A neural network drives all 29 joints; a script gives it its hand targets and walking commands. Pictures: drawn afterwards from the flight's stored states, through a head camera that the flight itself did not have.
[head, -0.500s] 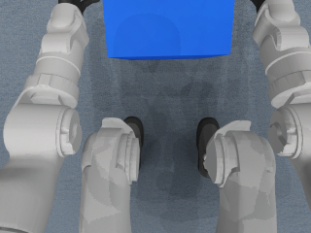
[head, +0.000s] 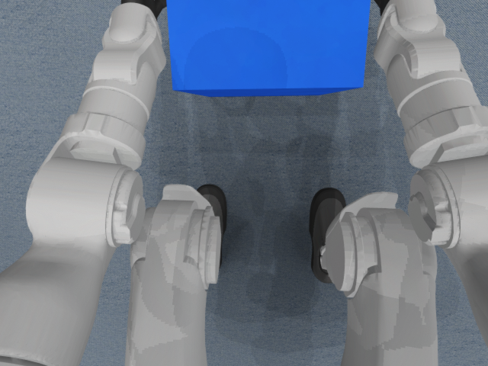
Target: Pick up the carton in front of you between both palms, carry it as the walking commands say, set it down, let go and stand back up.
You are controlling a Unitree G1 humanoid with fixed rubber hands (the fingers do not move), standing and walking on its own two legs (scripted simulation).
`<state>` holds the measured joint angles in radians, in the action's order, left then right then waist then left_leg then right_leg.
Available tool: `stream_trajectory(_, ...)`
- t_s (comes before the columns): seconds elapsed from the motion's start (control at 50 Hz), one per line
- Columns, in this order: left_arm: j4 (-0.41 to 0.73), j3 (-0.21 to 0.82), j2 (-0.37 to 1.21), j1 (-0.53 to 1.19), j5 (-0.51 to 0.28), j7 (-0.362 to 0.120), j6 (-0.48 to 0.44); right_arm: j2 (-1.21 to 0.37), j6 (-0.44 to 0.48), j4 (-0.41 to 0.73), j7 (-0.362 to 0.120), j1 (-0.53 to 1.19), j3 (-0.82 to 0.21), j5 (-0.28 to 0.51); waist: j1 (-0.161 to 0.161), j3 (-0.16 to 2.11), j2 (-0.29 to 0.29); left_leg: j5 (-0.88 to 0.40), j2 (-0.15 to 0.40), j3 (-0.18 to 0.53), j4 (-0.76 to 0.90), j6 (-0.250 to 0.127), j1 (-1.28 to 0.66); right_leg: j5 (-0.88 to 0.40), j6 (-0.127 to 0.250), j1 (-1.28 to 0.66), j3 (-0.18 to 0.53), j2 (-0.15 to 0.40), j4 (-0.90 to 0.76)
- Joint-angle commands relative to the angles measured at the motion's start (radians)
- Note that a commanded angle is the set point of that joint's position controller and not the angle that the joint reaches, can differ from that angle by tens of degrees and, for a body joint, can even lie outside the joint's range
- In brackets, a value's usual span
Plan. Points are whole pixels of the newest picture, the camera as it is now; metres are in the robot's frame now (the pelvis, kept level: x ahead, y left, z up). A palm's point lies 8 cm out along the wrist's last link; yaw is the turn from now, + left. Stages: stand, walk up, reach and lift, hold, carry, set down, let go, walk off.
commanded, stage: reach and lift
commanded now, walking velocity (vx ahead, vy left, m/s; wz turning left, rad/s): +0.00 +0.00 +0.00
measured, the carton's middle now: (264, 20) +0.54 +0.02 -0.25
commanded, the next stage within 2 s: none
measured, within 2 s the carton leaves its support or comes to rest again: leaves its support in 0.32 s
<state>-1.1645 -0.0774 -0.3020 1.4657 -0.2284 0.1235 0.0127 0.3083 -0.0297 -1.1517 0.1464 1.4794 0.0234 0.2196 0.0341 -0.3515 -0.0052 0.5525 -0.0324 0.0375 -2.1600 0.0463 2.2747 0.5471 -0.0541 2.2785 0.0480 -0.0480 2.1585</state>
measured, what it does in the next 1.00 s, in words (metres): rises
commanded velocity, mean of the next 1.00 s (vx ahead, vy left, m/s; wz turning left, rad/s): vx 0.00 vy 0.00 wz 0.00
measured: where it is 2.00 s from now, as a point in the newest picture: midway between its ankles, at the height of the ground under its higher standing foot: (266, 248)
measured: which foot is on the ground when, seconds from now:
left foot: down 0.00-1.00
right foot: down 0.00-1.00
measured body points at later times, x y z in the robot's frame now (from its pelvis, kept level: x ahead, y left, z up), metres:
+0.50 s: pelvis +0.01 +0.00 +0.00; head +0.33 +0.01 +0.32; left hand +0.54 +0.18 -0.10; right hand +0.55 -0.13 -0.10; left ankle +0.12 +0.13 -0.34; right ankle +0.12 -0.13 -0.34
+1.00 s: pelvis +0.01 +0.00 +0.13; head +0.26 +0.00 +0.50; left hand +0.50 +0.17 +0.07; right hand +0.51 -0.13 +0.07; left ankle +0.12 +0.13 -0.34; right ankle +0.12 -0.13 -0.34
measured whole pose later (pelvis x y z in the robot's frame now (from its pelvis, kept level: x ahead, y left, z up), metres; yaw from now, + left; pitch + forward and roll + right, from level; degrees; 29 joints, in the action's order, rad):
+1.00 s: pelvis +0.01 +0.00 +0.13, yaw +1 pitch +43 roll +0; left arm -0.67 -0.46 -0.01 1.00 0.21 0.04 0.38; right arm -0.01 -0.37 -0.69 0.08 1.02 0.45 -0.20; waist 0.02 0.18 -0.02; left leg 0.48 -0.10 0.10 -1.71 0.07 1.97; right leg 0.49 -0.07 1.97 0.10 -0.12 1.71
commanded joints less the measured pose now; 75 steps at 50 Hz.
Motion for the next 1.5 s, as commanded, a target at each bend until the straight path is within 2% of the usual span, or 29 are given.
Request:
stream_trajectory(0.0, 0.111, 0.034, 0.102, 0.327, 0.022, -0.030, -0.014, -0.150, 0.012, 0.114, -0.040, 0.348, -0.043, -0.011, 0.037, 1.158, -0.039, -0.252, -0.024, -0.078, 0.177, -0.002, -0.566, -0.237, 0.010, -0.612, -0.081, -0.030, -0.148)
stream_trajectory(0.02, 0.103, 0.052, 0.196, 0.368, 0.030, -0.051, -0.012, -0.244, 0.010, 0.103, -0.059, 0.384, -0.055, -0.024, 0.029, 1.156, -0.039, -0.256, -0.030, -0.081, 0.171, -0.001, -0.557, -0.243, 0.013, -0.605, -0.082, -0.041, -0.147)
stream_trajectory(0.06, 0.122, 0.111, 0.507, 0.492, 0.049, -0.126, 0.009, -0.555, -0.007, 0.114, -0.134, 0.500, -0.108, -0.042, 0.029, 1.129, -0.031, -0.249, -0.050, -0.085, 0.157, -0.008, -0.541, -0.237, 0.022, -0.581, -0.081, -0.062, -0.135)
stream_trajectory(0.1, 0.148, 0.117, 0.731, 0.544, 0.085, -0.202, 0.047, -0.769, -0.038, 0.132, -0.209, 0.540, -0.098, -0.085, 0.033, 1.091, -0.034, -0.231, -0.069, -0.097, 0.140, -0.019, -0.524, -0.208, 0.028, -0.537, -0.099, -0.075, -0.123)
stream_trajectory(0.16, 0.212, 0.103, 0.874, 0.538, 0.110, -0.270, 0.087, -0.915, -0.072, 0.164, -0.271, 0.521, -0.060, -0.119, 0.034, 1.083, -0.033, -0.264, -0.082, -0.112, 0.128, -0.026, -0.496, -0.231, 0.035, -0.491, -0.119, -0.089, -0.110)
stream_trajectory(0.22, 0.297, 0.136, 0.948, 0.540, 0.085, -0.297, 0.109, -1.005, -0.090, 0.234, -0.289, 0.517, -0.085, -0.096, 0.036, 1.192, -0.035, -0.351, -0.084, -0.122, 0.115, -0.022, -0.533, -0.316, 0.037, -0.531, -0.125, -0.094, -0.094)
stream_trajectory(0.32, 0.517, 0.263, 1.064, 0.574, 0.007, -0.286, 0.140, -1.106, -0.109, 0.456, -0.264, 0.579, -0.222, -0.003, 0.035, 1.644, -0.034, -0.547, -0.090, -0.140, 0.104, -0.011, -0.742, -0.498, 0.030, -0.738, -0.138, -0.103, -0.083)
stream_trajectory(0.36, 0.593, 0.293, 1.101, 0.568, -0.005, -0.276, 0.167, -1.158, -0.131, 0.537, -0.251, 0.566, -0.258, 0.005, 0.035, 1.824, -0.026, -0.589, -0.101, -0.145, 0.119, -0.004, -0.817, -0.539, 0.026, -0.815, -0.145, -0.112, -0.100)
stream_trajectory(0.4, 0.632, 0.312, 1.151, 0.530, 0.008, -0.265, 0.193, -1.207, -0.159, 0.577, -0.240, 0.523, -0.273, -0.014, 0.027, 1.893, -0.012, -0.573, -0.113, -0.148, 0.145, 0.003, -0.847, -0.520, 0.021, -0.830, -0.150, -0.124, -0.129)
stream_trajectory(0.44, 0.630, 0.303, 1.186, 0.466, 0.044, -0.266, 0.225, -1.240, -0.191, 0.573, -0.246, 0.466, -0.256, -0.052, 0.025, 1.845, -0.007, -0.496, -0.121, -0.149, 0.193, 0.005, -0.824, -0.444, 0.019, -0.786, -0.154, -0.130, -0.173)
stream_trajectory(0.48, 0.571, 0.265, 1.218, 0.398, 0.092, -0.277, 0.259, -1.271, -0.224, 0.513, -0.260, 0.400, -0.211, -0.106, 0.020, 1.699, -0.007, -0.373, -0.124, -0.150, 0.252, 0.004, -0.738, -0.329, 0.021, -0.704, -0.158, -0.132, -0.230)
stream_trajectory(0.54, 0.436, 0.156, 1.245, 0.323, 0.187, -0.303, 0.297, -1.288, -0.260, 0.384, -0.286, 0.319, -0.095, -0.204, 0.009, 1.440, -0.007, -0.197, -0.123, -0.147, 0.333, -0.011, -0.614, -0.164, 0.030, -0.579, -0.161, -0.132, -0.314)
stream_trajectory(0.6, 0.369, 0.057, 1.242, 0.304, 0.272, -0.318, 0.315, -1.277, -0.279, 0.319, -0.302, 0.300, 0.005, -0.278, 0.005, 1.343, -0.015, -0.122, -0.126, -0.142, 0.404, -0.022, -0.578, -0.094, 0.034, -0.556, -0.154, -0.135, -0.388)
stream_trajectory(0.68, 0.362, 0.010, 1.242, 0.322, 0.313, -0.327, 0.317, -1.282, -0.283, 0.311, -0.310, 0.322, 0.047, -0.310, 0.012, 1.376, -0.020, -0.117, -0.128, -0.138, 0.469, -0.026, -0.624, -0.086, 0.035, -0.603, -0.143, -0.137, -0.459)
stream_trajectory(0.76, 0.375, 0.019, 1.263, 0.319, 0.318, -0.334, 0.325, -1.308, -0.292, 0.325, -0.315, 0.317, 0.039, -0.315, 0.012, 1.449, -0.020, -0.116, -0.129, -0.139, 0.526, -0.024, -0.695, -0.085, 0.033, -0.680, -0.140, -0.138, -0.520)
stream_trajectory(0.86, 0.417, 0.075, 1.319, 0.273, 0.298, -0.346, 0.348, -1.363, -0.315, 0.369, -0.327, 0.265, -0.016, -0.297, 0.007, 1.547, -0.011, -0.155, -0.132, -0.142, 0.592, -0.018, -0.815, -0.121, 0.027, -0.793, -0.143, -0.137, -0.585)
stream_trajectory(0.98, 0.488, 0.172, 1.378, 0.174, 0.255, -0.349, 0.363, -1.422, -0.329, 0.448, -0.335, 0.169, -0.122, -0.248, 0.006, 1.600, -0.006, -0.256, -0.136, -0.133, 0.658, -0.009, -0.947, -0.220, 0.018, -0.922, -0.135, -0.140, -0.652)
stream_trajectory(1.12, 0.509, 0.237, 1.408, 0.037, 0.235, -0.341, 0.354, -1.459, -0.323, 0.482, -0.329, 0.037, -0.197, -0.221, 0.003, 1.514, -0.015, -0.291, -0.140, -0.104, 0.759, -0.006, -1.061, -0.259, 0.011, -1.043, -0.108, -0.142, -0.758)
stream_trajectory(1.3, 0.489, 0.238, 1.429, -0.138, 0.261, -0.330, 0.328, -1.472, -0.298, 0.460, -0.322, -0.146, -0.190, -0.251, -0.005, 1.344, -0.007, -0.282, -0.135, -0.064, 0.930, -0.014, -1.224, -0.251, 0.017, -1.198, -0.068, -0.133, -0.932)
stream_trajectory(1.48, 0.505, 0.258, 1.439, -0.313, 0.286, -0.325, 0.301, -1.481, -0.275, 0.475, -0.323, -0.327, -0.210, -0.274, -0.011, 1.215, 0.001, -0.343, -0.119, -0.020, 1.114, -0.026, -1.434, -0.317, 0.027, -1.404, -0.023, -0.111, -1.116)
